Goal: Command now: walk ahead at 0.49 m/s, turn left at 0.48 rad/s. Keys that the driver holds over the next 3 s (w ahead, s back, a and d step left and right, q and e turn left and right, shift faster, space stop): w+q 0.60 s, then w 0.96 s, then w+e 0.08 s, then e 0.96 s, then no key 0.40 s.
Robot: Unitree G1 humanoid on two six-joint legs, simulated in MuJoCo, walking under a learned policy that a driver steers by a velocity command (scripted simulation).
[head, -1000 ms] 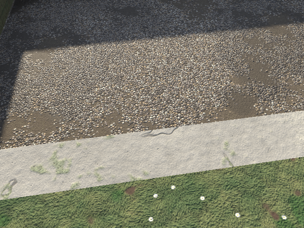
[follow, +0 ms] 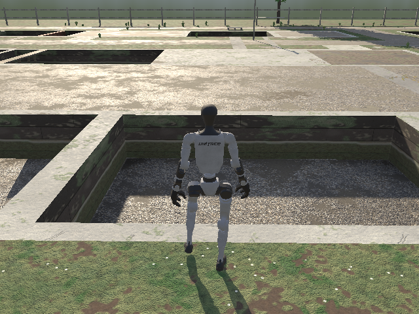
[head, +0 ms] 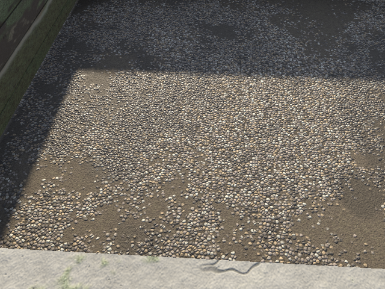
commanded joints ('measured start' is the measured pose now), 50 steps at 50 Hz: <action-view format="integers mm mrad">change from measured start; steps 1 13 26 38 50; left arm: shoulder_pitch -45 -50 -193 125 -3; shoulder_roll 128 231 94 156 126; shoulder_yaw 25 47 -10 -15 -65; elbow -67 -97 -312 -350 -414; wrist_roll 5 -83 12 13 -55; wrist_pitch -15 46 132 66 35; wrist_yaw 26 22 18 -8 -2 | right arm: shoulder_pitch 15 195 168 109 -14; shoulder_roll -7 -129 -105 -64 -40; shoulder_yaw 1 -40 5 32 40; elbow -51 -92 -187 -301 -286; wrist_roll -14 0 -37 -11 -38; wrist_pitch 1 38 4 32 113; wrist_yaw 16 52 23 3 -31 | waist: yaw -43 -201 -38 91 -73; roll -79 -77 11 -156 -103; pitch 47 -117 -11 -119 -114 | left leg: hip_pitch -43 585 352 221 22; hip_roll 31 -177 2 -170 -220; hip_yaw -34 197 -297 -177 -178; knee -121 -520 -804 -108 184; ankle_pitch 162 60 -65 76 -67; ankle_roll -4 124 220 39 -102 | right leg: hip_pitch -30 -5 -491 151 -91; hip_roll -301 -256 -118 -170 -249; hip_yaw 138 -62 224 430 429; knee -165 519 677 72 68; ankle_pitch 218 723 18 41 623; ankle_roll -109 3 109 17 -83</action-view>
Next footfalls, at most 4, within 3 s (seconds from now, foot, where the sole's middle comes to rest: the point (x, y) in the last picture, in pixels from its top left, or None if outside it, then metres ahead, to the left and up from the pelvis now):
0.26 left None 0.28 0.15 -0.78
0.76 right None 0.45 0.08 -0.78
1.24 left None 0.39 0.27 -0.78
2.54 right None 0.39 0.03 -0.78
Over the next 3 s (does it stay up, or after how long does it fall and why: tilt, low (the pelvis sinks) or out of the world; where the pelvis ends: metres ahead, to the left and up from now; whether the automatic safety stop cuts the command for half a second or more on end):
stays up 0.31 0.16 -0.01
